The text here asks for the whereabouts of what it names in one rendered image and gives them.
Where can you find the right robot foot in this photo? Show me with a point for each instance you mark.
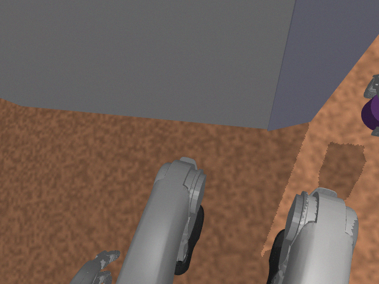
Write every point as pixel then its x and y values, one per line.
pixel 275 257

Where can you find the right robot hand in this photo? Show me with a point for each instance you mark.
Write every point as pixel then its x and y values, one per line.
pixel 370 92

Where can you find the left robot foot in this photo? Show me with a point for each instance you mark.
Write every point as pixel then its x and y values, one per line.
pixel 182 267

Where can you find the left robot hand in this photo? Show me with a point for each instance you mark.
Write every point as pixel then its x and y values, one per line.
pixel 90 271

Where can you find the tin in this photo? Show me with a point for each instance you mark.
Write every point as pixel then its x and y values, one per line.
pixel 370 113

